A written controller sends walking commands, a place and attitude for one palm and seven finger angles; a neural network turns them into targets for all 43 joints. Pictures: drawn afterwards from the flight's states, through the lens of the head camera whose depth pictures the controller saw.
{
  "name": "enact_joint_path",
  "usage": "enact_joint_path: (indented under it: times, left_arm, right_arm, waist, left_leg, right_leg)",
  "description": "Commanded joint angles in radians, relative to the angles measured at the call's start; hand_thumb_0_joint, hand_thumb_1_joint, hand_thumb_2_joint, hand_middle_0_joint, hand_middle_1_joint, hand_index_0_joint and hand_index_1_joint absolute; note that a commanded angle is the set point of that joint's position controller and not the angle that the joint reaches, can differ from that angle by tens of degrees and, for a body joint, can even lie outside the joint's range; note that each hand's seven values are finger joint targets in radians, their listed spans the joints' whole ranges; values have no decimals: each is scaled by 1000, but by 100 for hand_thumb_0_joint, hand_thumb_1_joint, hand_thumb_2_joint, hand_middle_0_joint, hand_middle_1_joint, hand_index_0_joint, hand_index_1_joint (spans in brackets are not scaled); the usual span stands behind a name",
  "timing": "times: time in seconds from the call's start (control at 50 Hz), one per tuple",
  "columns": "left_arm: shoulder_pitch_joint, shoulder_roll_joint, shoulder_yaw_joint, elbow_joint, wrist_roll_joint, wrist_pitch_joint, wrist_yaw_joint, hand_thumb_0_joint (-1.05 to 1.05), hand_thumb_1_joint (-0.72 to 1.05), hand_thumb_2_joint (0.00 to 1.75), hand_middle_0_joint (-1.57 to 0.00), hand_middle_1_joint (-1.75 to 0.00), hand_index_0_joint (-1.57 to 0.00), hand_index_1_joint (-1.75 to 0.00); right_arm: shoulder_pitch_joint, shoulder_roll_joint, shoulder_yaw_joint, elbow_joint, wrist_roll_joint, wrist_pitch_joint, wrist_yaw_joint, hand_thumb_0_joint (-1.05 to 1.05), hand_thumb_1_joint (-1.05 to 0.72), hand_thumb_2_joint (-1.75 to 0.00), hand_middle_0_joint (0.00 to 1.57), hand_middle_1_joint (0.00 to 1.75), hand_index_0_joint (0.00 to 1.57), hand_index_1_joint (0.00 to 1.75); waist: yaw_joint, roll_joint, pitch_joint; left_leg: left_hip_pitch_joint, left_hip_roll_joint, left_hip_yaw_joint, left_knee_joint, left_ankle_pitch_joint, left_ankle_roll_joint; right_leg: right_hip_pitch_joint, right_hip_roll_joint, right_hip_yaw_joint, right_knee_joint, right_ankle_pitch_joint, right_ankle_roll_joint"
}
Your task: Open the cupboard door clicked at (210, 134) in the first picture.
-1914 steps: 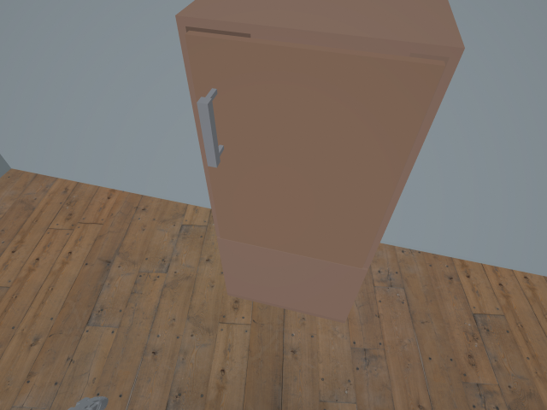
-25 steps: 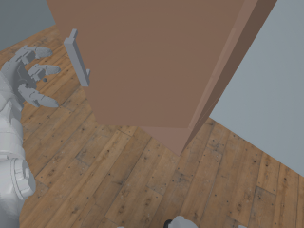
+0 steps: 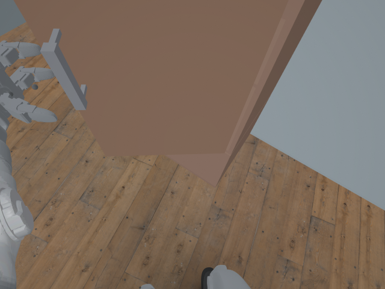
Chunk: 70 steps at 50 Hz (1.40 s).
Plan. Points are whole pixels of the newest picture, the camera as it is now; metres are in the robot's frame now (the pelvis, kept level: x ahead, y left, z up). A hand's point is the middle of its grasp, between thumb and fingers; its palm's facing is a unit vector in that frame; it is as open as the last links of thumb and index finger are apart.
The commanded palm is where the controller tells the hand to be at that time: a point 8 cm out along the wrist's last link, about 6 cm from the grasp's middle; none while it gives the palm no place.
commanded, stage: move the hooked fingers beside the handle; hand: left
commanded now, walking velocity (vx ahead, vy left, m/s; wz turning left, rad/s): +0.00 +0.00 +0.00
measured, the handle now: (69, 73) +0.52 +0.20 +0.11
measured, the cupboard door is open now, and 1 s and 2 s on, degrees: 37 37 39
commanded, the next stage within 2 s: slide the fingers in behind the handle in 0.56 s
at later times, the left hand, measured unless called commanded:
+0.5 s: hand (35, 94) +0.46 +0.25 +0.11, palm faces -0.03 -1.00 +0.00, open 14.0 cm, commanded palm +0.44 +0.30 +0.11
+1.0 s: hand (52, 91) +0.47 +0.23 +0.11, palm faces -0.04 -1.00 -0.01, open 14.0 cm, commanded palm +0.44 +0.28 +0.11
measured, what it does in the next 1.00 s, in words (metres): stands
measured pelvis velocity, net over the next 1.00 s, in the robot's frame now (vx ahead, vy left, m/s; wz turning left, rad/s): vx -0.01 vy -0.01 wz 0.01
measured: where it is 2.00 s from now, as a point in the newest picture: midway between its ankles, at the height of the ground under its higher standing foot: outside the picture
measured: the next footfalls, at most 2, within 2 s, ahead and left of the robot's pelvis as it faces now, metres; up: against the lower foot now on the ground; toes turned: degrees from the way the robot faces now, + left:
none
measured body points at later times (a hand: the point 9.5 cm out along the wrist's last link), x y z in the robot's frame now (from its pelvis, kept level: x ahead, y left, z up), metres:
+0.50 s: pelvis +0.00 +0.00 +0.00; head +0.10 +0.01 +0.44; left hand +0.46 +0.31 +0.12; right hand +0.06 -0.27 -0.11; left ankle -0.05 +0.09 -0.71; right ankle +0.03 -0.13 -0.71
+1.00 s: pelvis -0.01 -0.01 +0.00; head +0.09 +0.00 +0.44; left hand +0.47 +0.28 +0.12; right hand +0.00 -0.28 -0.11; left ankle -0.05 +0.09 -0.71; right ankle +0.03 -0.13 -0.71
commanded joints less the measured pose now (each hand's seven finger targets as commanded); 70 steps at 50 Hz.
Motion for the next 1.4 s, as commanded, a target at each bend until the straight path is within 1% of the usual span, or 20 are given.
enact_joint_path:
  times: [0.0, 0.12, 0.18, 0.2, 0.24, 0.3, 0.38, 0.5, 0.58, 0.64, 0.7, 0.8, 0.92, 0.96, 1.04, 1.06, 1.18, 1.22, 1.26, 1.38]
  left_arm:
    - [-369, 305, 47, -261, -50, -80, -4, 0, -50, 30, -30, -120, -30, -120]
    - [-370, 261, 17, -293, -53, -76, -5, 0, -50, 30, -30, -120, -30, -120]
    - [-357, 253, 8, -248, -53, -60, -3, 0, -50, 30, -30, -120, -30, -120]
    - [-386, 240, -4, -255, -59, -64, -5, 0, -50, 30, -30, -120, -30, -120]
    - [-386, 255, 2, -267, -49, -69, -3, 0, -50, 30, -30, -120, -30, -120]
    - [-423, 175, -61, -281, -58, -79, 4, 0, -50, 30, -30, -120, -30, -120]
    - [-413, 183, -52, -211, -49, -64, 18, 0, -50, 30, -30, -120, -30, -120]
    - [-449, 245, -15, -254, -34, -89, 35, 0, -50, 30, -30, -120, -30, -120]
    - [-442, 256, -15, -208, -28, -80, 26, 0, -50, 30, -30, -120, -30, -120]
    - [-441, 295, 10, -210, -26, -82, 21, 0, -50, 30, -30, -120, -30, -120]
    - [-412, 208, -40, -236, -47, -84, 10, 0, -50, 30, -30, -120, -30, -120]
    - [-426, 171, -53, -242, -56, -71, 28, 0, -50, 30, -30, -120, -30, -120]
    - [-413, 242, 4, -266, -29, -91, 77, 0, -50, 30, -30, -120, -30, -120]
    - [-419, 186, -39, -255, -24, -91, 82, 0, -50, 30, -30, -120, -30, -120]
    - [-412, 206, -16, -252, -28, -93, 92, 0, -50, 30, -30, -120, -30, -120]
    - [-413, 166, -50, -239, -27, -88, 91, 0, -50, 30, -30, -120, -30, -120]
    - [-402, 142, -52, -269, -28, -91, 103, 0, -50, 30, -30, -120, -30, -120]
    - [-436, 99, -83, -290, -40, -95, 103, 0, -50, 30, -30, -120, -30, -120]
    - [-413, 107, -70, -266, -38, -89, 111, 0, -50, 30, -30, -120, -30, -120]
    - [-439, 72, -95, -295, -28, -90, 137, 0, -50, 30, -30, -120, -30, -120]
  right_arm:
    - [110, -177, -75, -82, -2, -16, -17, 0, -90, -90, 20, 30, 20, 30]
    - [95, -166, -75, -71, -1, -20, -15, 0, -90, -90, 20, 30, 20, 30]
    - [85, -169, -73, -68, 3, -22, -18, 0, -90, -90, 20, 30, 20, 30]
    - [80, -168, -70, -70, 4, -23, -21, 0, -90, -90, 20, 30, 20, 30]
    - [77, -167, -71, -69, 1, -25, -21, 0, -90, -90, 20, 30, 20, 30]
    - [66, -162, -68, -71, 2, -32, -23, 0, -90, -90, 20, 30, 20, 30]
    - [60, -165, -65, -62, 3, -35, -23, 0, -90, -90, 20, 30, 20, 30]
    - [65, -166, -63, -75, -1, -38, -23, 0, -90, -90, 20, 30, 20, 30]
    - [64, -168, -60, -73, 2, -36, -23, 0, -90, -90, 20, 30, 20, 30]
    - [77, -174, -61, -71, 1, -34, -25, 0, -90, -90, 20, 30, 20, 30]
    - [78, -168, -63, -81, 2, -37, -22, 0, -90, -90, 20, 30, 20, 30]
    - [82, -167, -67, -67, 0, -36, -21, 0, -90, -90, 20, 30, 20, 30]
    - [85, -163, -66, -68, -3, -39, -19, 0, -90, -90, 20, 30, 20, 30]
    - [80, -158, -66, -68, -3, -41, -17, 0, -90, -90, 20, 30, 20, 30]
    - [79, -160, -68, -71, -1, -42, -18, 0, -90, -90, 20, 30, 20, 30]
    - [72, -156, -65, -71, 2, -44, -17, 0, -90, -90, 20, 30, 20, 30]
    - [72, -153, -70, -74, -1, -50, -14, 0, -90, -90, 20, 30, 20, 30]
    - [65, -149, -70, -72, 0, -52, -13, 0, -90, -90, 20, 30, 20, 30]
    - [68, -150, -71, -66, -1, -51, -12, 0, -90, -90, 20, 30, 20, 30]
    - [60, -143, -72, -64, -2, -55, -9, 0, -90, -90, 20, 30, 20, 30]
  waist:
    - [41, 125, -456]
    - [38, 160, -457]
    - [29, 93, -403]
    - [22, 117, -397]
    - [34, 126, -432]
    - [14, 127, -412]
    - [12, 83, -380]
    - [26, 122, -460]
    - [21, 89, -412]
    - [28, 110, -444]
    - [25, 123, -450]
    - [15, 113, -400]
    - [41, 102, -444]
    - [30, 111, -410]
    - [31, 66, -436]
    - [25, 80, -397]
    - [38, 86, -434]
    - [22, 106, -436]
    - [25, 63, -425]
    - [23, 77, -416]
  left_leg:
    - [197, -8, -79, -66, 572, -14]
    - [248, -5, -85, -61, 618, -23]
    - [185, -10, -77, -67, 530, -11]
    - [197, -10, -79, -67, 549, -14]
    - [216, -11, -86, -63, 553, -18]
    - [246, -6, -97, -61, 575, -26]
    - [183, -12, -89, -65, 476, -17]
    - [190, -15, -89, -50, 514, -20]
    - [133, -18, -84, -62, 428, -12]
    - [147, -17, -87, -60, 439, -14]
    - [176, -15, -89, -66, 484, -17]
    - [169, -14, -85, -74, 443, -12]
    - [148, -17, -80, -78, 430, -13]
    - [144, -18, -76, -83, 405, -12]
    - [138, -17, -72, -78, 415, -8]
    - [125, -19, -69, -84, 391, -8]
    - [160, -16, -73, -79, 432, -12]
    - [181, -14, -73, -75, 457, -15]
    - [161, -14, -71, -74, 443, -11]
    - [157, -16, -70, -79, 437, -13]
  right_leg:
    - [338, 37, 34, 6, 388, -31]
    - [314, 37, 31, 1, 392, -27]
    - [321, 33, 33, -6, 369, -23]
    - [314, 34, 30, -2, 378, -28]
    - [318, 32, 32, 3, 368, -27]
    - [275, 35, 21, 4, 345, -30]
    - [281, 30, 28, -2, 312, -25]
    - [325, 31, 35, 22, 353, -32]
    - [328, 29, 38, 11, 320, -25]
    - [329, 29, 39, 15, 318, -28]
    - [323, 33, 30, 14, 331, -33]
    - [292, 35, 27, -2, 300, -31]
    - [355, 31, 37, 7, 322, -32]
    - [330, 30, 35, 0, 299, -29]
    - [364, 32, 41, 4, 329, -26]
    - [347, 30, 40, -1, 315, -26]
    - [349, 30, 36, 7, 330, -29]
    - [333, 32, 36, 7, 342, -26]
    - [347, 32, 37, 6, 347, -26]
    - [346, 30, 36, 7, 346, -25]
